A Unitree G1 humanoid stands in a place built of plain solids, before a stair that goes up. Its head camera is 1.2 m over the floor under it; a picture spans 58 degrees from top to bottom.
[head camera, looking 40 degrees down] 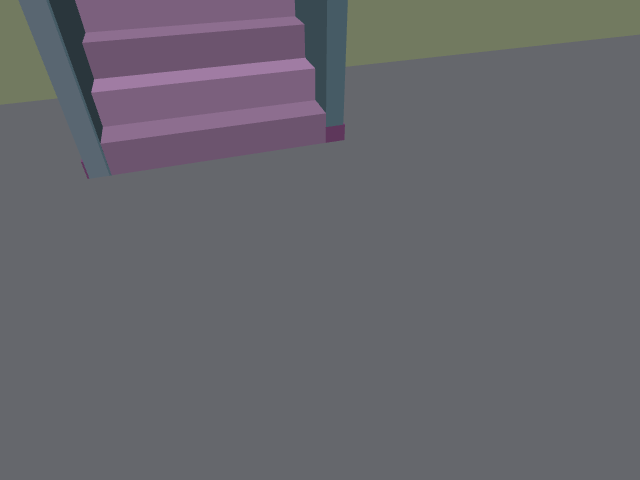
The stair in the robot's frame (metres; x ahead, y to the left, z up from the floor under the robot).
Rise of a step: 0.18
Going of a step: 0.20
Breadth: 1.20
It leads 18 degrees to the left of straight ahead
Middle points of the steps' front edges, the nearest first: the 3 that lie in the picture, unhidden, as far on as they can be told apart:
2.14 0.53 0.18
2.33 0.59 0.37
2.52 0.65 0.55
